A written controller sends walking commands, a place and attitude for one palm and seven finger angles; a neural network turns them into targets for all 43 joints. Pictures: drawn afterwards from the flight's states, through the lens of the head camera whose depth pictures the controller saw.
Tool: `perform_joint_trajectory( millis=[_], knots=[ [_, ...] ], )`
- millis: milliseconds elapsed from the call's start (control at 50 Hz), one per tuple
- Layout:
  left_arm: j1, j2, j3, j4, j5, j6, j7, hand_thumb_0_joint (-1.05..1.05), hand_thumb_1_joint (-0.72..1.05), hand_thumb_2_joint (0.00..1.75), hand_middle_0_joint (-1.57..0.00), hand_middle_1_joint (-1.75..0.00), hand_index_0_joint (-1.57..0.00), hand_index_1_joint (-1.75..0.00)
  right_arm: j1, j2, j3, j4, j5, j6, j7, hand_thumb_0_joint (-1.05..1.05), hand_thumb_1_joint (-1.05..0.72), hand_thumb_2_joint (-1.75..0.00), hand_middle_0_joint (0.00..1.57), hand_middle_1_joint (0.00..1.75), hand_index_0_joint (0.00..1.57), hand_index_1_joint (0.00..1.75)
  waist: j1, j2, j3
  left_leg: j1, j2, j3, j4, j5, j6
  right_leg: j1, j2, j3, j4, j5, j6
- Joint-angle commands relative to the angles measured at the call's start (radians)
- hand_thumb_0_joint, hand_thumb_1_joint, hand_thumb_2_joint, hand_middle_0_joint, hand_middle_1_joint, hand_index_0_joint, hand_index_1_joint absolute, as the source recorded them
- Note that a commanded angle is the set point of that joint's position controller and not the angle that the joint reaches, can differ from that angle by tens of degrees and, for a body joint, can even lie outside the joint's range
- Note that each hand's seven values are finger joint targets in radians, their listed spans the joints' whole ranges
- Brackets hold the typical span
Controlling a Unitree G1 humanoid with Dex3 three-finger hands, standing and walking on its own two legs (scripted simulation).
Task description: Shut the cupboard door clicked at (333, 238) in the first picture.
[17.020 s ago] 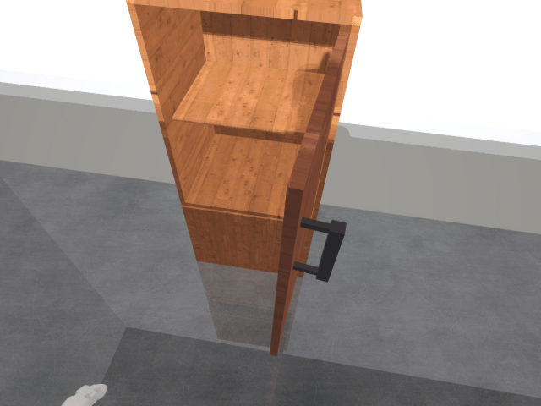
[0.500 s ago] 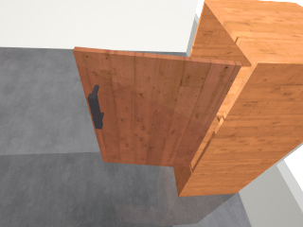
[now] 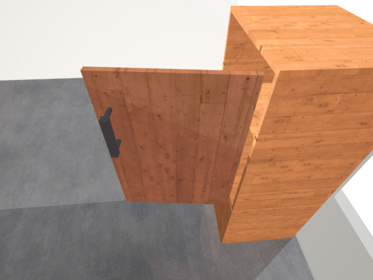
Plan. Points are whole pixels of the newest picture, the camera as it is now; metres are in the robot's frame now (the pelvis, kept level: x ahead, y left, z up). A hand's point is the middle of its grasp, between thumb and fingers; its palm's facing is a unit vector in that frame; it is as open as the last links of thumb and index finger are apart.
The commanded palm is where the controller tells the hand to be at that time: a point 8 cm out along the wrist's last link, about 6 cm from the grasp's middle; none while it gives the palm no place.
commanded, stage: come to a stop and stand still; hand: left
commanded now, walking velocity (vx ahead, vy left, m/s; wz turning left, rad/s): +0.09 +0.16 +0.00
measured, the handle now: (112, 133) +0.46 +0.24 +0.05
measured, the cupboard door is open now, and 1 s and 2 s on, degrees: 83 83 83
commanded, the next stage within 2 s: look again from close up in 0.54 s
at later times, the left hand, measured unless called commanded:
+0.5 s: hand out of the picture -0.02 +0.18 -0.18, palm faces +0.06 -0.99 -0.14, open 7.4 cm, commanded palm none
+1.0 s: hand out of the picture +0.01 +0.21 -0.17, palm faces +0.00 -0.98 -0.22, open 7.4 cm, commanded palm none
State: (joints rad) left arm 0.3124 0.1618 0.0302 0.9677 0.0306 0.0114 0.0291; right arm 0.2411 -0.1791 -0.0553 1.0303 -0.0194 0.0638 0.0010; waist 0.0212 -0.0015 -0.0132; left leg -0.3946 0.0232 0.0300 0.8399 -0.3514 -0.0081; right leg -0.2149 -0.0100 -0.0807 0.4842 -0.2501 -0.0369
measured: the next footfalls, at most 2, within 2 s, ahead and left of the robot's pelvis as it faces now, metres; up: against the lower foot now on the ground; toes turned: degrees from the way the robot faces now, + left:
left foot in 0.16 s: +0.02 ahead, +0.12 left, +0.00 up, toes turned +3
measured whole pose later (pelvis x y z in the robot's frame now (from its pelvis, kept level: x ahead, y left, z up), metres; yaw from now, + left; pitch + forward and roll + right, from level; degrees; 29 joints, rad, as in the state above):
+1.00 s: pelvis +0.01 +0.04 +0.00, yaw -1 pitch -1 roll +0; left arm 0.30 0.14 -0.01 1.11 0.02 -0.01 0.04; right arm 0.31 -0.16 0.02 1.07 -0.01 -0.03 -0.03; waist 0.00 0.03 0.02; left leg -0.14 -0.03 0.09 0.46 -0.31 0.05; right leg -0.21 -0.05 -0.05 0.50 -0.27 0.02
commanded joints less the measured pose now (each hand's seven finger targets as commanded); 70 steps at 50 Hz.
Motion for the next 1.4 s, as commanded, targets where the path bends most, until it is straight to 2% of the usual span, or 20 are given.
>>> perform_joint_trajectory(
  millis=[0, 60, 100, 140, 160, 260, 440, 600, 620, 640, 660, 780, 1180, 1200, 1220, 1240, 1260, 1280, 1320, 1380],
  knots=[
    [0.049, 0.187, 0.045, -0.042, 0.0, -0.027, 0.003, 0.0, 0.9, 0.9, -0.2, -0.3, -0.2, -0.3, -0.003, -0.049, 0.004, -0.065, -0.003, -0.04, 0.006, 0.0, -0.9, -0.9, 0.2, 0.3, 0.2, 0.3, 0.028, -0.088, 0.103, -0.058, 0.003, 0.019, -0.089, -0.048, -0.012, 0.01, -0.297, 0.309, -0.292, -0.135, -0.144],
    [0.051, 0.189, 0.051, -0.018, -0.004, -0.018, 0.004, 0.0, 0.9, 0.9, -0.2, -0.3, -0.2, -0.3, 0.056, -0.025, 0.015, -0.048, -0.001, -0.052, -0.003, 0.0, -0.9, -0.9, 0.2, 0.3, 0.2, 0.3, 0.018, -0.078, 0.084, 0.091, -0.013, 0.035, -0.308, -0.014, -0.003, -0.011, -0.276, 0.271, -0.236, -0.092, -0.137],
    [0.017, 0.153, 0.041, -0.01, -0.015, -0.012, -0.001, 0.0, 0.9, 0.9, -0.2, -0.3, -0.2, -0.3, 0.146, -0.015, 0.029, -0.011, 0.002, -0.065, -0.013, 0.0, -0.9, -0.9, 0.2, 0.3, 0.2, 0.3, -0.018, -0.035, 0.079, 0.259, -0.013, 0.01, -0.488, 0.097, 0.014, -0.113, -0.18, 0.181, -0.143, -0.124, -0.07],
    [0.036, 0.071, 0.02, -0.005, -0.02, -0.008, -0.01, 0.0, 0.9, 0.9, -0.2, -0.3, -0.2, -0.3, 0.154, -0.089, 0.025, -0.015, -0.005, -0.073, -0.026, 0.0, -0.9, -0.9, 0.2, 0.3, 0.2, 0.3, -0.002, 0.152, 0.064, 0.204, 0.156, -0.191, -0.598, 0.056, 0.084, -0.118, -0.062, 0.06, -0.003, -0.095, -0.001],
    [0.035, 0.051, 0.014, -0.007, -0.014, -0.009, -0.012, 0.0, 0.9, 0.9, -0.2, -0.3, -0.2, -0.3, 0.139, -0.118, 0.02, -0.031, -0.004, -0.068, -0.03, 0.0, -0.9, -0.9, 0.2, 0.3, 0.2, 0.3, 0.007, 0.149, 0.071, 0.115, 0.207, -0.223, -0.636, -0.006, 0.119, -0.057, -0.045, 0.015, 0.027, -0.1, 0.017],
    [0.063, 0.054, -0.004, 0.079, -0.016, -0.021, -0.009, 0.0, 0.9, 0.9, -0.2, -0.3, -0.2, -0.3, 0.113, -0.052, 0.049, 0.006, 0.008, -0.085, -0.037, 0.0, -0.9, -0.9, 0.2, 0.3, 0.2, 0.3, 0.02, 0.049, 0.063, 0.105, 0.097, -0.107, -0.559, 0.216, 0.076, 0.088, -0.085, 0.072, -0.08, 0.116, 0.013],
    [0.077, 0.032, -0.019, 0.135, -0.018, -0.025, 0.004, 0.0, 0.9, 0.9, -0.2, -0.3, -0.2, -0.3, 0.154, -0.021, 0.056, 0.069, 0.011, -0.082, -0.037, 0.0, -0.9, -0.9, 0.2, 0.3, 0.2, 0.3, -0.006, -0.033, 0.118, 0.141, 0.074, -0.079, -0.56, 0.134, 0.046, 0.035, -0.101, 0.087, -0.128, 0.099, 0.015],
    [0.094, 0.016, -0.019, 0.151, -0.017, -0.028, 0.009, 0.0, 0.9, 0.9, -0.2, -0.3, -0.2, -0.3, 0.161, -0.003, 0.057, 0.082, 0.01, -0.091, -0.041, 0.0, -0.9, -0.9, 0.2, 0.3, 0.2, 0.3, -0.004, 0.008, 0.099, 0.164, 0.076, -0.071, -0.561, 0.196, 0.048, 0.041, -0.099, 0.087, -0.112, 0.138, 0.017],
    [0.123, 0.067, -0.037, 0.177, -0.003, -0.052, 0.049, 0.0, 0.9, 0.9, -0.2, -0.3, -0.2, -0.3, 0.043, -0.074, 0.057, 0.005, 0.021, -0.107, -0.026, 0.0, -0.9, -0.9, 0.2, 0.3, 0.2, 0.3, 0.018, 0.054, 0.137, 0.114, 0.099, -0.033, -0.377, 0.349, 0.018, -0.015, -0.137, 0.117, -0.085, 0.299, 0.013],
    [0.103, 0.088, -0.03, 0.141, -0.014, -0.051, 0.039, 0.0, 0.9, 0.9, -0.2, -0.3, -0.2, -0.3, 0.098, -0.029, 0.054, -0.013, 0.009, -0.096, -0.025, 0.0, -0.9, -0.9, 0.2, 0.3, 0.2, 0.3, -0.023, 0.102, 0.08, 0.129, 0.046, -0.052, -0.419, 0.091, 0.016, -0.01, -0.148, 0.147, -0.089, 0.059, -0.009],
    [0.08, 0.098, -0.023, 0.133, -0.014, -0.058, 0.026, 0.0, 0.9, 0.9, -0.2, -0.3, -0.2, -0.3, 0.101, -0.022, 0.056, -0.003, -0.004, -0.1, -0.021, 0.0, -0.9, -0.9, 0.2, 0.3, 0.2, 0.3, -0.02, 0.191, 0.052, 0.149, 0.034, -0.054, -0.435, 0.142, 0.026, -0.005, -0.136, 0.135, -0.063, 0.12, -0.022],
    [0.057, 0.035, -0.04, 0.128, -0.015, -0.047, 0.013, 0.0, 0.9, 0.9, -0.2, -0.3, -0.2, -0.3, 0.146, -0.046, 0.057, -0.012, 0.005, -0.108, -0.028, 0.0, -0.9, -0.9, 0.2, 0.3, 0.2, 0.3, -0.028, -0.02, 0.075, 0.123, 0.082, -0.102, -0.482, 0.169, 0.058, 0.005, -0.089, 0.095, -0.038, 0.05, -0.007],
    [0.025, 0.083, -0.03, 0.113, -0.021, -0.039, 0.014, 0.0, 0.9, 0.9, -0.2, -0.3, -0.2, -0.3, 0.112, -0.065, 0.063, 0.053, 0.006, -0.104, -0.031, 0.0, -0.9, -0.9, 0.2, 0.3, 0.2, 0.3, -0.018, 0.001, 0.077, 0.226, 0.075, -0.047, -0.497, 0.32, 0.047, 0.054, -0.106, 0.114, -0.06, 0.232, -0.005],
    [0.093, 0.12, -0.023, 0.147, -0.011, -0.049, 0.05, 0.0, 0.9, 0.9, -0.2, -0.3, -0.2, -0.3, 0.03, -0.112, 0.047, -0.009, 0.02, -0.103, -0.024, 0.0, -0.9, -0.9, 0.2, 0.3, 0.2, 0.3, 0.013, -0.181, 0.092, 0.142, 0.111, -0.027, -0.309, 0.404, 0.022, 0.042, -0.146, 0.138, -0.046, 0.565, 0.023],
    [-0.86, 0.731, 0.407, -1.496, -0.112, -0.338, 0.063, 0.0, 0.9, 0.9, -0.2, -0.3, -0.2, -0.3, 0.124, -0.342, -0.008, -0.278, 0.019, -0.304, -0.132, 0.0, -0.9, -0.9, 0.2, 0.3, 0.2, 0.3, -0.156, 0.033, -0.322, 0.468, 0.072, -0.043, -0.256, 0.709, 0.024, 0.031, -0.035, 0.083, 0.169, 0.487, 0.023],
    [-0.1, 0.177, -0.013, -1.092, -0.133, -0.23, 0.066, 0.0, 0.9, 0.9, -0.22, -0.32, -0.22, -0.32, 0.021, -0.191, 0.065, -0.272, 0.079, -0.382, -0.133, 0.0, -0.9, -0.9, 0.2, 0.3, 0.2, 0.3, -0.06, 0.346, -0.405, 0.536, 0.041, -0.07, -0.305, 0.764, 0.015, -0.099, 0.024, 0.014, 0.256, 0.128, 0.023],
    [-0.082, 0.168, 0.031, -1.111, -0.177, -0.181, 0.1, 0.0, 0.9, 0.9, -0.24, -0.34, -0.24, -0.34, -0.006, -0.189, 0.054, -0.24, 0.047, -0.411, -0.114, 0.0, -0.9, -0.9, 0.2, 0.3, 0.2, 0.3, -0.004, 0.371, -0.382, 0.489, 0.053, -0.046, -0.355, 0.875, -0.029, -0.084, 0.012, 0.014, 0.17, 0.029, 0.009],
    [0.15, -0.086, -0.097, -0.897, -0.181, -0.085, 0.091, 0.0, 0.9, 0.9, -0.25, -0.36, -0.25, -0.36, 0.001, -0.126, 0.046, -0.225, 0.052, -0.42, -0.081, 0.0, -0.9, -0.9, 0.2, 0.3, 0.2, 0.3, -0.043, 0.215, -0.218, 0.35, 0.05, -0.07, -0.392, 0.756, -0.034, -0.123, -0.008, 0.002, 0.145, 0.014, 0.026],
    [-0.036, 0.057, 0.026, -1.013, -0.173, -0.159, 0.084, 0.0, 0.9, 0.9, -0.29, -0.4, -0.29, -0.4, -0.01, -0.187, -0.002, -0.322, 0.046, -0.435, -0.058, 0.0, -0.9, -0.9, 0.2, 0.3, 0.2, 0.3, -0.061, 0.101, -0.018, 0.128, 0.012, -0.078, -0.311, 0.429, -0.025, -0.158, -0.019, -0.006, 0.074, 0.108, 0.017],
    [0.294, 0.019, 0.115, -0.736, -0.205, -0.323, -0.03, 0.0, 0.9, 0.9, -0.35, -0.46, -0.35, -0.46, -0.047, -0.17, -0.02, -0.407, 0.031, -0.426, -0.034, 0.0, -0.9, -0.9, 0.2, 0.3, 0.2, 0.3, 0.008, -0.303, 0.061, -0.127, -0.037, -0.049, -0.192, 0.229, -0.005, -0.254, -0.012, -0.016, 0.138, 0.055, 0.021]
  ],
)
